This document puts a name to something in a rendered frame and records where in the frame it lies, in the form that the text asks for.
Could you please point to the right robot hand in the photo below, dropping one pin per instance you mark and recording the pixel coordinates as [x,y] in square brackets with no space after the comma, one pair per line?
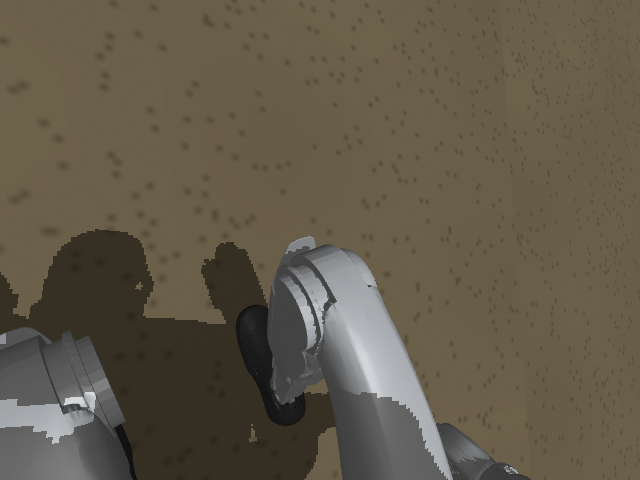
[465,457]

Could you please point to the right robot arm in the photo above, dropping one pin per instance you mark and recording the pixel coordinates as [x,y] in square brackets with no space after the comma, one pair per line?
[502,471]

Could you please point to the right robot foot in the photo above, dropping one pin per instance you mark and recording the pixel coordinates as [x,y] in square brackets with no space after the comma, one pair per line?
[251,332]

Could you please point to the left robot foot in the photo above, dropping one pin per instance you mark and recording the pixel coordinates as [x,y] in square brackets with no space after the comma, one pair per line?
[127,448]

